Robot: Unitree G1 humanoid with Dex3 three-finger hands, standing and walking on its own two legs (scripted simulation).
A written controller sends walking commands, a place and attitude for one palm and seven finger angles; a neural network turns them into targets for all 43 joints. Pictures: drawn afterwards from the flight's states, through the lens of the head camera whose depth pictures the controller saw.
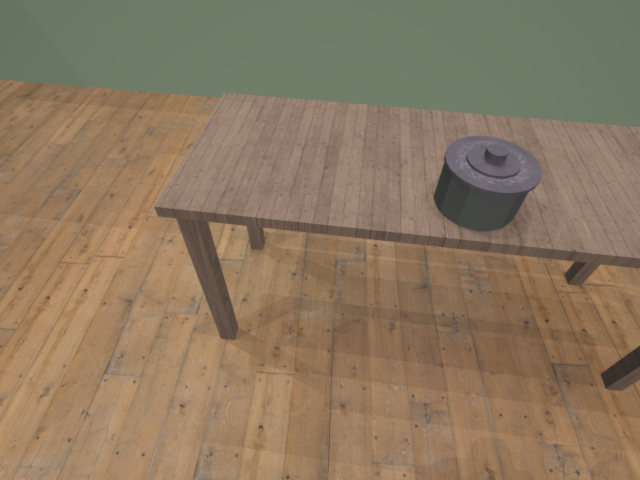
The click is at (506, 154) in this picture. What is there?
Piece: lid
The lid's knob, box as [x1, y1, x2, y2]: [484, 144, 508, 162]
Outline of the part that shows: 488,145 484,154 489,160 500,162 505,159 508,150 504,146 499,144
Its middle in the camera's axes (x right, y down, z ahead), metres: +0.35 -0.17 +0.78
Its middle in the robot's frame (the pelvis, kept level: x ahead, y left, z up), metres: +0.72 -0.31 +0.02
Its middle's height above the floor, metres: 0.80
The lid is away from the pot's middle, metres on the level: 0.00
